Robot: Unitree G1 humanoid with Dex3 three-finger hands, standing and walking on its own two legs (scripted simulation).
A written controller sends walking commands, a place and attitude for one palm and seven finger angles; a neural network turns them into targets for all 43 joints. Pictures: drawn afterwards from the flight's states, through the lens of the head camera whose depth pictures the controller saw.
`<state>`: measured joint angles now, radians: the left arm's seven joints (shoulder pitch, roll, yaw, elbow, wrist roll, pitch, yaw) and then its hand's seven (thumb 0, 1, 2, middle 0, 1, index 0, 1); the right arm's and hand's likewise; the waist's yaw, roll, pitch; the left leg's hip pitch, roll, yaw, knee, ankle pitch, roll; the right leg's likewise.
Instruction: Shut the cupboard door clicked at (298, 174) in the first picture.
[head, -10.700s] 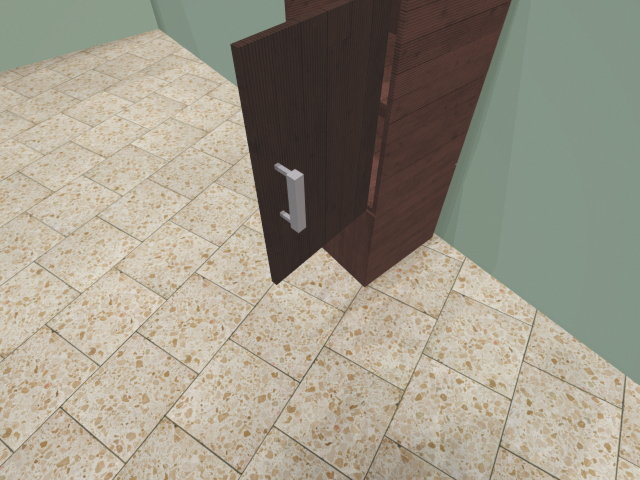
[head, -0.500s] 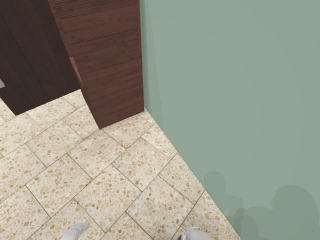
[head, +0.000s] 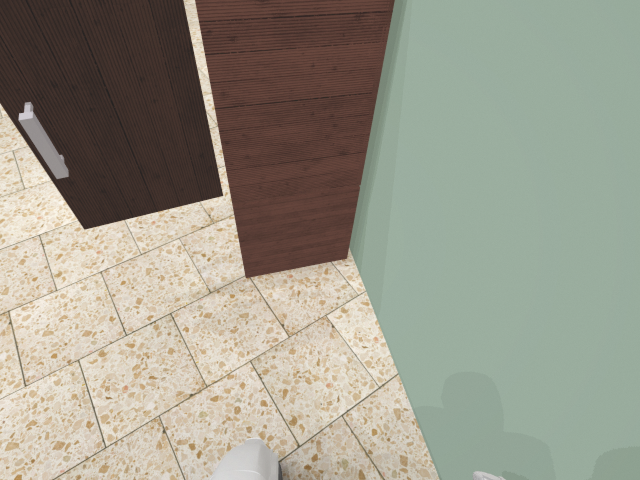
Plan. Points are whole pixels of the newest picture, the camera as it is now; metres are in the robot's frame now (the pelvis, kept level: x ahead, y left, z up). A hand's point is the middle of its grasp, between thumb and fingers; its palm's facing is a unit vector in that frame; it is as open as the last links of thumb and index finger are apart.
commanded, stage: turn to face it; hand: left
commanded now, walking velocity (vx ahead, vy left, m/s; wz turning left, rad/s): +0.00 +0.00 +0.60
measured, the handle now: (45, 141) +0.68 +0.61 -0.05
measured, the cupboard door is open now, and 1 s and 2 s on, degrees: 98 98 98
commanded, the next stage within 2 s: take the last steps up to it in 0.74 s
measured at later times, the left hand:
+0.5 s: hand (177, 427) +0.20 +0.22 -0.15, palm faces +0.21 -0.94 -0.25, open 7.3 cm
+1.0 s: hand out of the picture +0.07 +0.14 -0.17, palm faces +0.47 -0.85 -0.24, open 7.3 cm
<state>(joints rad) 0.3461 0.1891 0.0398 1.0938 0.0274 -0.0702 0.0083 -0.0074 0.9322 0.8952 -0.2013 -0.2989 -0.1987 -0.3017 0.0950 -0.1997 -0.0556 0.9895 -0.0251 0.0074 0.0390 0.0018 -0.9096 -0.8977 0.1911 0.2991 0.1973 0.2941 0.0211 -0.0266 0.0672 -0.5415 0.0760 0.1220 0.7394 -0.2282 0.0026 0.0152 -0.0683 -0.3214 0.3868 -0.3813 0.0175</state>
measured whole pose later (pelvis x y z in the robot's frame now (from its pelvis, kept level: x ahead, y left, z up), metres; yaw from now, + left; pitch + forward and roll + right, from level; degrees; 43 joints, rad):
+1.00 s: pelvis +0.16 -0.03 +0.00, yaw +25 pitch +0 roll +2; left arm 0.32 0.22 0.04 1.01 0.03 -0.02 0.01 0.00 0.92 0.89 -0.20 -0.30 -0.20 -0.30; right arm 0.08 -0.23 -0.04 0.98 -0.01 0.04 0.01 0.00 -0.91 -0.90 0.19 0.30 0.20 0.29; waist 0.05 -0.04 0.07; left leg -0.30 -0.01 0.07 0.66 -0.42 -0.04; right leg -0.15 -0.08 -0.19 0.51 -0.36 -0.02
